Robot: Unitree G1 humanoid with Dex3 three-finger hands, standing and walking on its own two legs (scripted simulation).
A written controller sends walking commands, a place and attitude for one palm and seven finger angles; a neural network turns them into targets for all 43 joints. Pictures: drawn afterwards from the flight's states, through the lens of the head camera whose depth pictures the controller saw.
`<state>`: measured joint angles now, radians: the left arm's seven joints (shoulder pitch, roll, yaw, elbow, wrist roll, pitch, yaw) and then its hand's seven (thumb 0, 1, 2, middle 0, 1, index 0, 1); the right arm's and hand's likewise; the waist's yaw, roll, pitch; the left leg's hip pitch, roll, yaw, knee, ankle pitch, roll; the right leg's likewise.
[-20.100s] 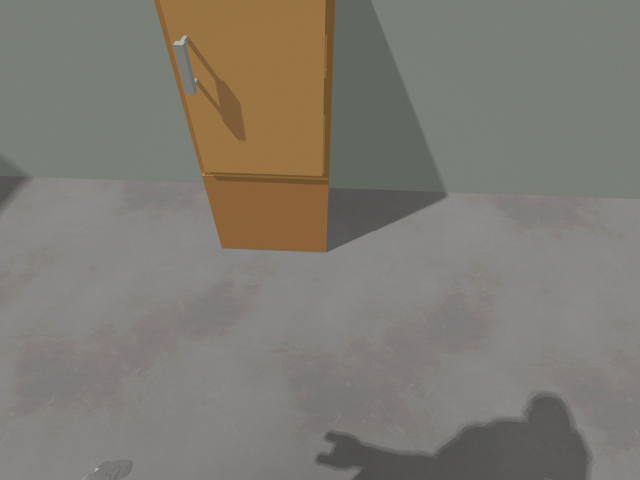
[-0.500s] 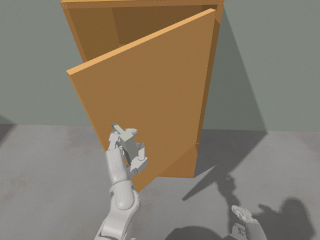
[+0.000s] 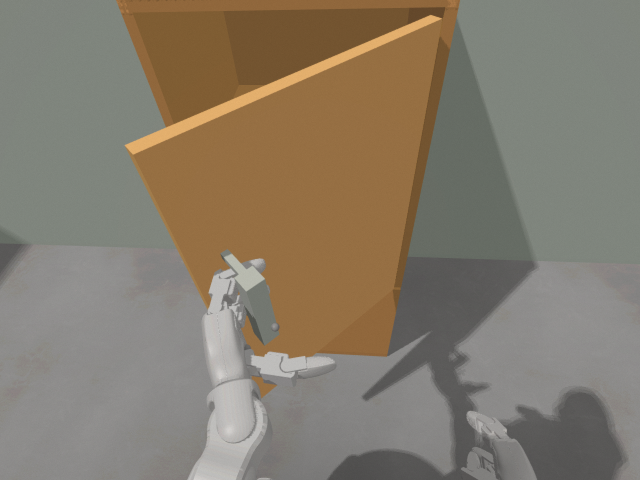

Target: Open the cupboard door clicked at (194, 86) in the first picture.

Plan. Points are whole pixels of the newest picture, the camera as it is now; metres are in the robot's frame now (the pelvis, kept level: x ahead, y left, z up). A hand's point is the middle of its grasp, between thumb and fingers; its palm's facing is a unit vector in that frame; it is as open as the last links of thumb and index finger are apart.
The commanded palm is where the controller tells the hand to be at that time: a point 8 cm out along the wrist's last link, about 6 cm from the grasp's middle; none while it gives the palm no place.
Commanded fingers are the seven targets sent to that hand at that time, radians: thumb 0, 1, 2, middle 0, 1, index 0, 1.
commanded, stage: open thumb and fingers to let go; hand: left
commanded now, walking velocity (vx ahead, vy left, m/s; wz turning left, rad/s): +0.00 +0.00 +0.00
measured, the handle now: (248, 297) +0.32 +0.10 +0.07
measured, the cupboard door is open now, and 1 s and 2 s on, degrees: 45 47 47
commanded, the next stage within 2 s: slide the hand sideways off the handle in 0.16 s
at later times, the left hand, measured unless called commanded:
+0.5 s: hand (268, 366) +0.24 +0.07 +0.07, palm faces -0.20 -0.98 +0.01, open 16.2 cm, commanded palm +0.23 +0.12 +0.07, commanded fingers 0.00 -0.50 0.30 -0.15 -0.30 -0.15 -0.30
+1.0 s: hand (232, 391) +0.21 +0.10 +0.07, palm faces -0.10 -0.99 +0.01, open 16.1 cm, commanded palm +0.19 +0.17 +0.07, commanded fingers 0.00 -0.50 0.30 -0.15 -0.30 -0.15 -0.30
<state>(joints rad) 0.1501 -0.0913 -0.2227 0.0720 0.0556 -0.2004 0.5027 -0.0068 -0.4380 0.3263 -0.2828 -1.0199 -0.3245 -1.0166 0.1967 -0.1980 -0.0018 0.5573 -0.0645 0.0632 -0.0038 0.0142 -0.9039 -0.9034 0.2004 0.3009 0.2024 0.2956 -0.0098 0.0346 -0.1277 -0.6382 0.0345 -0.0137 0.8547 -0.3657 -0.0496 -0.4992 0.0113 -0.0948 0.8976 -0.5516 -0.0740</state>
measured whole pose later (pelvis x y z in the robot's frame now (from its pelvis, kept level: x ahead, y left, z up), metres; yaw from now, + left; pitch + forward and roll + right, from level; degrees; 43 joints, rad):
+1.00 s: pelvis -0.02 +0.03 -0.01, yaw -2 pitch +8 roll -1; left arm 0.35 0.08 -0.20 -0.11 -0.07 -0.29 0.05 -0.01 -0.50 0.30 -0.19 -0.32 -0.19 -0.32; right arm 0.24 -0.21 0.03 0.44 0.00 -0.01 0.00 0.02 -0.90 -0.90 0.20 0.30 0.20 0.30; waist -0.01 0.05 -0.10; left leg -0.69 0.04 0.01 0.93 -0.38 -0.01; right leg -0.54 0.01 -0.06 0.94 -0.53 -0.03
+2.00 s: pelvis -0.02 +0.05 +0.00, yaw -1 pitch +6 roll -2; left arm 0.58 0.24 0.07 -0.37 -0.26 -0.18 -0.17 -0.01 -0.50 0.30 -0.15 -0.30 -0.15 -0.30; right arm 0.28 -0.22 0.04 0.44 0.04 -0.08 -0.07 0.02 -0.90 -0.90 0.20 0.30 0.20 0.30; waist 0.01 0.07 -0.13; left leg -0.65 0.04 -0.01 0.93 -0.38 0.01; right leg -0.47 0.02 -0.08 0.89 -0.52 -0.02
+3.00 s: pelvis +0.01 +0.04 +0.05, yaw -3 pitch -3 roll +0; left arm 0.48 0.33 0.31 -0.39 -0.07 -0.05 0.11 0.01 0.86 0.88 -0.21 -0.30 -0.21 -0.30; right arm 0.18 -0.23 0.02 0.62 0.00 -0.06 -0.08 0.02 -0.90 -0.90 0.20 0.30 0.20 0.30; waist 0.06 0.05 0.01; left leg -0.17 0.02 0.05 0.43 -0.21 0.00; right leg -0.02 0.01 -0.03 0.38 -0.31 -0.01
